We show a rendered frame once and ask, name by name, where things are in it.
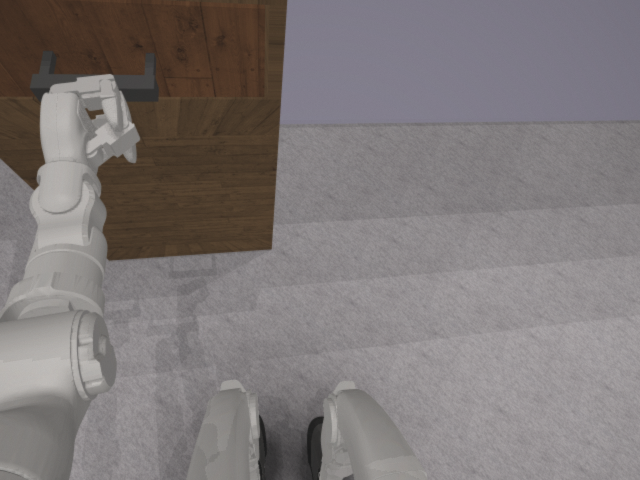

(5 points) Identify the robot right shin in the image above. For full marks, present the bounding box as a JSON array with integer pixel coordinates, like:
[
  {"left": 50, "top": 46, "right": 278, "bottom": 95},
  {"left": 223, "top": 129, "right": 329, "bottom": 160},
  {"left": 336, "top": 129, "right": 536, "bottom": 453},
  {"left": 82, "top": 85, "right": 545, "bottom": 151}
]
[{"left": 319, "top": 381, "right": 355, "bottom": 480}]

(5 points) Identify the robot right thigh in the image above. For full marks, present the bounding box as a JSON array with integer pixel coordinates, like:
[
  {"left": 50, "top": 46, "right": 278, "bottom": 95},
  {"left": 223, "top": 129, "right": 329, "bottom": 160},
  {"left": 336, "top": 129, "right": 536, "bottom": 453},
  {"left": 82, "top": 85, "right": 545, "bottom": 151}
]
[{"left": 323, "top": 389, "right": 428, "bottom": 480}]

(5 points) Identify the drawer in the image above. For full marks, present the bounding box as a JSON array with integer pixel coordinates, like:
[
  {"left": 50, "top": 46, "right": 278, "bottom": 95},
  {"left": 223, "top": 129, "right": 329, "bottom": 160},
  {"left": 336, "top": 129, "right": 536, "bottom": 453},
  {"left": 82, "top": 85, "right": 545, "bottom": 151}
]
[{"left": 0, "top": 0, "right": 265, "bottom": 97}]

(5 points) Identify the left robot hand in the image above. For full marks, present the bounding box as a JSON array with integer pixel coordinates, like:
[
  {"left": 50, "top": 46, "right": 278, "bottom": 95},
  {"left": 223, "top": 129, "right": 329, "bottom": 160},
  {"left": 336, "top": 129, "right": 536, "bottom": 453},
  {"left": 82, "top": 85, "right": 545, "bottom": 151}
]
[{"left": 40, "top": 74, "right": 140, "bottom": 175}]

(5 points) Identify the left robot forearm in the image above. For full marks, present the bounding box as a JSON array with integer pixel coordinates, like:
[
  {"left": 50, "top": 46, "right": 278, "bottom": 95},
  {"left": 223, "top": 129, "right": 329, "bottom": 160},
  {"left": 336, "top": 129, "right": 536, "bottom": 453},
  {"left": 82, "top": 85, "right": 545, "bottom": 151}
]
[{"left": 0, "top": 161, "right": 108, "bottom": 322}]

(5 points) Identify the handle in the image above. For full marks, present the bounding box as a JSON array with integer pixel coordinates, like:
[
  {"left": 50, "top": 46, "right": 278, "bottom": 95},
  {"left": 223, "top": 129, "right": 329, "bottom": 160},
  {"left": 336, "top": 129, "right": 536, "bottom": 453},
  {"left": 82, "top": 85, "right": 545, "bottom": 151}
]
[{"left": 30, "top": 51, "right": 159, "bottom": 102}]

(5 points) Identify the cabinet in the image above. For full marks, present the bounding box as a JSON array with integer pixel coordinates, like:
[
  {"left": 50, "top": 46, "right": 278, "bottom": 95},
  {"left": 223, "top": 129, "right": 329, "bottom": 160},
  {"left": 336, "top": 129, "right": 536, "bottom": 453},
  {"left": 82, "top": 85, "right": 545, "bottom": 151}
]
[{"left": 0, "top": 0, "right": 287, "bottom": 261}]

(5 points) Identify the left robot upper arm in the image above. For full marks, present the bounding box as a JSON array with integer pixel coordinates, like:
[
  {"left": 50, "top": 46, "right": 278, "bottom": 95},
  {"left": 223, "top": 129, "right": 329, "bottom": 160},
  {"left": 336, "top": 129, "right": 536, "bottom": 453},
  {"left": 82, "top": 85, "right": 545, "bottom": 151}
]
[{"left": 0, "top": 310, "right": 117, "bottom": 480}]

